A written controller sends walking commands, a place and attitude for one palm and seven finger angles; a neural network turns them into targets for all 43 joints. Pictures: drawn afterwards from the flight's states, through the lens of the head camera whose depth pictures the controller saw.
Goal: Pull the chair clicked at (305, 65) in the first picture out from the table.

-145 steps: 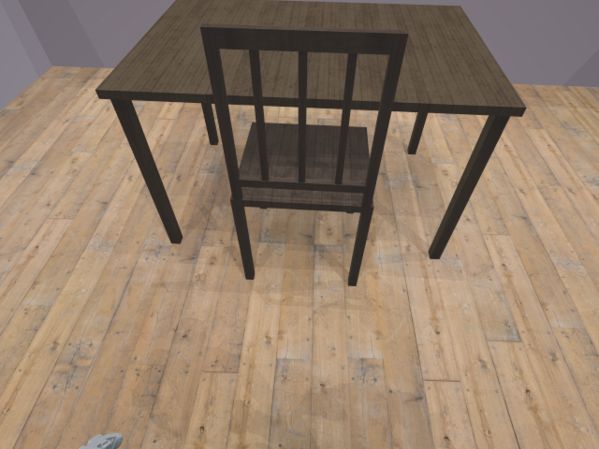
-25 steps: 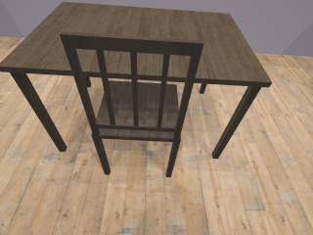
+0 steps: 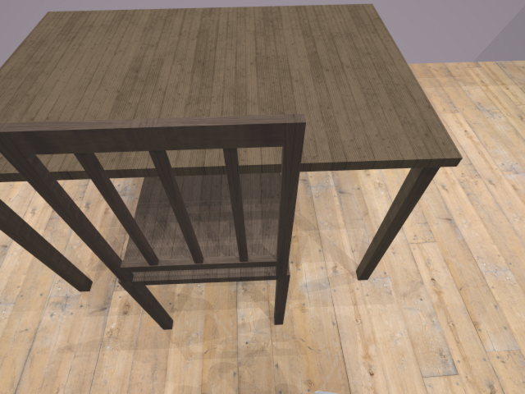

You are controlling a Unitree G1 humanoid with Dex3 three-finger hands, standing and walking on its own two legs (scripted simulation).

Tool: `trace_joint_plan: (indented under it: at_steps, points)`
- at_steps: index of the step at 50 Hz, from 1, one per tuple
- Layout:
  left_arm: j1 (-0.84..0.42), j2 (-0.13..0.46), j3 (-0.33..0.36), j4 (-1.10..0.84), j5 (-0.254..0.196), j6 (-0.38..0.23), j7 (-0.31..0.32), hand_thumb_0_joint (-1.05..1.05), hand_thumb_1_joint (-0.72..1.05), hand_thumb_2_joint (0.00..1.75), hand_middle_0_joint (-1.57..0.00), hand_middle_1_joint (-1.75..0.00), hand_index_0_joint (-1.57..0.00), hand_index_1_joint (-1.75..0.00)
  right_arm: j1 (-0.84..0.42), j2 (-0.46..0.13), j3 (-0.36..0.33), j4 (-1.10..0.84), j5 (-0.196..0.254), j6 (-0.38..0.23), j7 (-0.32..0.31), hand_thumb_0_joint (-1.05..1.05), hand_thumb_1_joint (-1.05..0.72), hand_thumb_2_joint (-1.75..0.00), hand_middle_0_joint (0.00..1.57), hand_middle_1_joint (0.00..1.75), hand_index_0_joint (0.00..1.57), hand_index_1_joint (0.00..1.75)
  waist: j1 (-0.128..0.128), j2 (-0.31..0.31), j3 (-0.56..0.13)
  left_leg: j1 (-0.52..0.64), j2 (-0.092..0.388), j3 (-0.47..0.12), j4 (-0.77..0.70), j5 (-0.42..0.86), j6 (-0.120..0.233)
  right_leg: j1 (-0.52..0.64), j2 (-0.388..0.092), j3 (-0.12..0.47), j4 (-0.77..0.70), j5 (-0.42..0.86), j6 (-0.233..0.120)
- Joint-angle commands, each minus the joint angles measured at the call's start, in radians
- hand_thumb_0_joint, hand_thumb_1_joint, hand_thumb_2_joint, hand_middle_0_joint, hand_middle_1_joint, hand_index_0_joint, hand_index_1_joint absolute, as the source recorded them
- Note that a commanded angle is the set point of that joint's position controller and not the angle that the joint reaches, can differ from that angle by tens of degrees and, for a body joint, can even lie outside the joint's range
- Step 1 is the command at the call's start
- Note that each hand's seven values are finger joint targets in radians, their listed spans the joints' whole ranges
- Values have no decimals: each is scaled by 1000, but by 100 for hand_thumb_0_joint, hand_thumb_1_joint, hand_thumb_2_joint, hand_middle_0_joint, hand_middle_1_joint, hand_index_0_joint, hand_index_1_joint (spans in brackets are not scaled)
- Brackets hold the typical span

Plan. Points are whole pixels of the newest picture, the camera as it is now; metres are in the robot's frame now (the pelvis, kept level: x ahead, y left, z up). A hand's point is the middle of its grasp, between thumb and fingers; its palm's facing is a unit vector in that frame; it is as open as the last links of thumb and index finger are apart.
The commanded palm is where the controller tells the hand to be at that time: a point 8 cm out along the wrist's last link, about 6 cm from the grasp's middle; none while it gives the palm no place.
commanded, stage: come to a stop and stand still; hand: left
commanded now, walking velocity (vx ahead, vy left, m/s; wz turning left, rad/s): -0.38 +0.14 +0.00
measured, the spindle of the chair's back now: (182, 217) +0.43 +0.16 -0.04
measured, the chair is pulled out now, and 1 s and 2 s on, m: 0.00 0.00 0.00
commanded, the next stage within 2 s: none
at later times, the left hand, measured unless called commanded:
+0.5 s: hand out of the picture +0.00 +0.27 -0.18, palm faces +0.09 -0.98 -0.18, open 7.4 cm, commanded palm none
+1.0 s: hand out of the picture -0.05 +0.18 -0.16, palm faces +0.02 -0.98 -0.19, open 7.4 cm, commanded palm none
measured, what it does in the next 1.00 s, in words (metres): steps on the spot: left foot, then right foot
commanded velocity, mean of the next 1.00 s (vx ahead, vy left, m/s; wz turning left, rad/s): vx -0.01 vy -0.07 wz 0.00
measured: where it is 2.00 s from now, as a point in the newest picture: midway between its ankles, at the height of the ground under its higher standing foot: outside the picture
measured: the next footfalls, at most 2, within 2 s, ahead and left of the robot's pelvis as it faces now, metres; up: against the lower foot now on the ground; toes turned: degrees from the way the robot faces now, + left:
left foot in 0.32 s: +0.04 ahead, +0.15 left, +0.00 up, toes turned +1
right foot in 0.90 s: -0.02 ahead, -0.08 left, +0.00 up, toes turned +0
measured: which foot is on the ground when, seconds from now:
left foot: up 0.00-0.30, down 0.32-1.00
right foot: down 0.00-0.34, up 0.36-0.88, down 0.90-1.00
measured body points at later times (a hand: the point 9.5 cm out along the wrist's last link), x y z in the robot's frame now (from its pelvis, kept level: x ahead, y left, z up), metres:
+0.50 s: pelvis -0.02 +0.07 +0.01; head -0.02 +0.11 +0.46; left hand +0.00 +0.32 -0.16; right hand +0.04 -0.16 -0.12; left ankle -0.01 +0.15 -0.73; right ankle -0.04 -0.09 -0.66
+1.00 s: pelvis -0.04 +0.02 +0.01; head -0.06 +0.00 +0.46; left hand -0.05 +0.23 -0.14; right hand -0.12 -0.20 -0.16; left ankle -0.01 +0.15 -0.73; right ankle -0.09 -0.08 -0.73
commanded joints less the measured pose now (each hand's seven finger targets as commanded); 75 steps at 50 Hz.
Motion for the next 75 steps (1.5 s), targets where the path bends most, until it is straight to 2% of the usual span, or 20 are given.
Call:
trace_joint_plan:
  at_steps: [1,5,10,14,15,17,18,20,22,25,32,37,41,43,45,47,51,56,69,75]
  points:
    - [145,182,41,2,3,17,48,0,90,90,-20,-30,-20,-30,5,-61,-31,-62,7,29,-22,0,-90,-90,20,30,20,30,77,-202,-156,-204,24,-71,291,-105,-26,280,-373,271,-115,1129,-234]
    - [98,194,64,-28,10,42,54,0,90,90,-20,-30,-20,-30,-35,-48,-48,-80,-5,62,-7,0,-90,-90,20,30,20,30,76,-130,-138,-233,-5,-37,296,-19,-49,221,-327,182,-136,943,-199]
    - [32,206,72,-79,17,58,49,0,90,90,-20,-30,-20,-30,-65,-57,-59,-125,-9,72,10,0,-90,-90,20,30,20,30,64,-236,-161,-172,-6,-27,198,68,-56,142,-286,149,-151,675,-168]
    - [15,208,73,-97,16,73,42,0,90,90,-20,-30,-20,-30,-24,-71,-56,-137,-10,50,13,0,-90,-90,20,30,20,30,29,-234,-149,9,-17,6,-182,267,-46,56,-228,151,-82,318,-89]
    - [36,181,64,-90,11,79,38,0,90,90,-20,-30,-20,-30,-15,-82,-53,-130,-11,41,15,0,-90,-90,20,30,20,30,26,-173,-143,90,2,-2,-293,372,-40,-3,-173,134,-34,120,-44]
    - [77,80,43,-114,-3,95,39,0,90,90,-20,-30,-20,-30,-61,-220,-66,-184,-29,23,6,0,-90,-90,20,30,20,30,38,295,-50,-103,333,-419,-519,558,71,-99,38,83,293,-384,59]
    - [79,105,46,-105,0,100,41,0,90,90,-20,-30,-20,-30,-133,-220,-53,-206,-37,24,2,0,-90,-90,20,30,20,30,55,178,-29,-230,358,-414,-544,434,138,-25,9,185,395,-339,45]
    - [124,119,53,-62,11,103,29,0,90,90,-20,-30,-20,-30,-212,-174,-32,-202,-37,14,-18,0,-90,-90,20,30,20,30,96,137,10,-199,270,-335,-554,353,103,-60,14,218,461,-212,47]
    - [168,135,61,-28,11,100,18,0,90,90,-20,-30,-20,-30,-210,-161,-26,-198,-31,12,-21,0,-90,-90,20,30,20,30,96,102,3,-114,228,-251,-555,326,83,-105,23,222,495,-121,62]
    - [184,146,63,-18,13,105,12,0,90,90,-20,-30,-20,-30,-143,-162,-35,-178,-22,13,-31,0,-90,-90,20,30,20,30,66,51,-10,-15,241,-239,-567,302,82,-150,26,220,505,-88,77]
    - [215,132,54,-18,14,116,4,0,90,90,-20,-30,-20,-30,-36,-186,-46,-128,-22,17,-39,0,-90,-90,20,30,20,30,33,92,-78,141,262,-263,-564,322,107,-137,13,199,351,-163,73]
    - [214,82,25,5,8,105,4,0,90,90,-20,-30,-20,-30,-15,-187,-47,-89,-25,25,-27,0,-90,-90,20,30,20,30,20,113,-81,91,234,-264,-578,227,128,4,17,127,113,-241,51]
    - [289,64,16,55,-1,90,13,0,90,90,-20,-30,-20,-30,-34,-176,-44,-57,-21,31,-15,0,-90,-90,20,30,20,30,67,110,-49,-61,194,-232,-566,122,100,186,26,90,-117,-111,29]
    - [321,82,14,81,3,75,22,0,90,90,-20,-30,-20,-30,-21,-131,-36,-38,-12,35,-9,0,-90,-90,20,30,20,30,74,10,-35,-141,111,-152,-498,74,32,296,-10,119,-270,-27,22]
    - [255,129,8,74,-2,60,31,0,90,90,-20,-30,-20,-30,-10,-54,-11,-28,-5,43,-2,0,-90,-90,20,30,20,30,50,-142,36,-117,20,-60,-370,132,-10,133,-147,280,-398,-275,-28]
    - [216,126,4,74,-6,46,31,0,90,90,-20,-30,-20,-30,-8,-37,-1,-19,-19,44,3,0,-90,-90,20,30,20,30,43,-232,74,-34,12,-45,-317,263,-6,-2,-143,305,-435,-298,-41]
    - [233,62,-14,95,-16,25,35,0,90,90,-20,-30,-20,-30,27,-46,10,15,-14,32,-3,0,-90,-90,20,30,20,30,42,-127,90,0,49,-82,-367,414,-3,55,-83,212,-338,-17,-20]
    - [260,60,-10,104,-14,30,38,0,90,90,-20,-30,-20,-30,19,-37,11,18,-13,41,-7,0,-90,-90,20,30,20,30,52,-53,131,-8,50,-71,-354,388,-12,34,-70,221,-354,-81,-14]
    - [319,49,1,129,-10,21,48,0,90,90,-20,-30,-20,-30,-45,-38,9,-9,-6,28,-25,0,-90,-90,20,30,20,30,69,-96,-31,27,51,-40,-294,470,-8,233,-84,183,-230,538,45]
    - [312,51,0,130,-7,29,47,0,90,90,-20,-30,-20,-30,-81,-53,13,-13,-3,30,-28,0,-90,-90,20,30,20,30,68,-80,9,59,64,-44,-303,523,2,205,-71,169,-230,504,37]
